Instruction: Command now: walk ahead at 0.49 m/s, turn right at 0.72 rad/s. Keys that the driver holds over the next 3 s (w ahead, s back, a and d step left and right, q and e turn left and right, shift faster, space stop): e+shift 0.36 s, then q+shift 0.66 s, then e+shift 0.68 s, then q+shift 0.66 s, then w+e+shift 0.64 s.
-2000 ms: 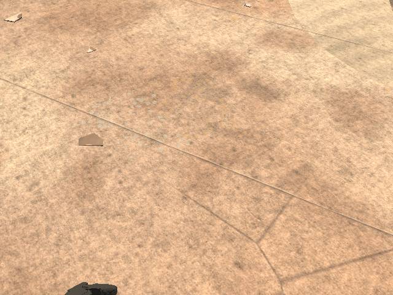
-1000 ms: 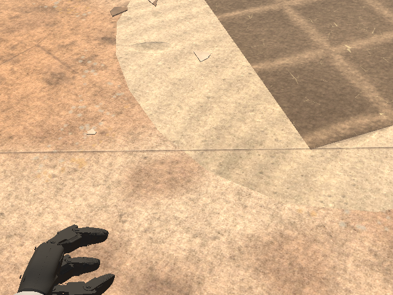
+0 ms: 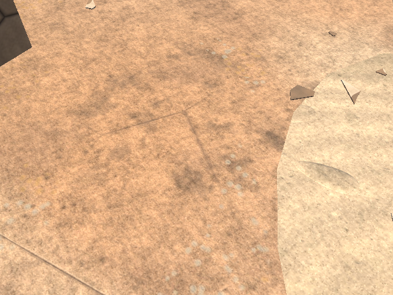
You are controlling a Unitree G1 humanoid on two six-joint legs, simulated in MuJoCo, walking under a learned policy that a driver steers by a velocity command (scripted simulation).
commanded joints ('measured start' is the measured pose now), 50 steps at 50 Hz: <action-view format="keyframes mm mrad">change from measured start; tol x16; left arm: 1 69 153 59 -95 -44 -16 13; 16 -20 70 69 -180 -41 98 92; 19 269 135 61 -166 -34 86 46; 22 2 150 63 -160 -36 126 78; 35 27 195 78 -113 24 79 59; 39 -209 42 39 -173 7 50 75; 50 -92 166 89 -123 -16 79 70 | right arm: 1 -102 -133 -11 -210 21 -52 23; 13 -324 -98 -17 -297 13 10 -4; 40 24 -144 -116 -170 24 137 -26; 50 -155 -85 -69 -301 33 137 42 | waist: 1 -1 131 -223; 5 -94 87 -34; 15 -28 -133 -205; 19 52 269 -459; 22 -21 35 -239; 33 20 193 -188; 36 4 -230 -157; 50 21 -145 -123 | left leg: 1 -580 81 -164 197 17 14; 14 -212 4 -148 -872 493 -55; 16 21 140 -203 -1006 691 14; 18 392 566 -672 -884 1123 288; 21 134 406 -562 -934 552 298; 25 -149 158 -309 -1003 540 171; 33 -166 184 -525 -1036 132 163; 36 -533 -9 -170 -476 -140 8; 41 -552 98 -77 -42 63 -76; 50 -398 177 76 -491 126 -56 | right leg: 1 597 -353 688 -293 106 -217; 5 63 -160 408 -316 536 -148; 8 79 -73 343 -207 669 -48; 15 269 -52 535 23 139 92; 18 -91 67 344 625 -682 195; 20 -185 -55 269 873 -504 260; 33 363 -57 176 -179 -137 150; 36 423 -537 567 -306 42 -101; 41 365 -382 221 -245 309 -27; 50 442 -443 53 -206 402 -40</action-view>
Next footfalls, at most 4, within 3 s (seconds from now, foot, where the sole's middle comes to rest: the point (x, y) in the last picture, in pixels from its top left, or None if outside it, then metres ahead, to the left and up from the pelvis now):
0.34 left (183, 294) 0.44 0.07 -0.75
0.68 right None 0.28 -0.10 -0.75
1.10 left None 0.36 0.17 -0.75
1.58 right None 0.32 -0.08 -0.75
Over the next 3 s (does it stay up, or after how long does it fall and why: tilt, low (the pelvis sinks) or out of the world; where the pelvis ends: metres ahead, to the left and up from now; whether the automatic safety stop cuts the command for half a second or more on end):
stays up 0.69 -0.10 0.00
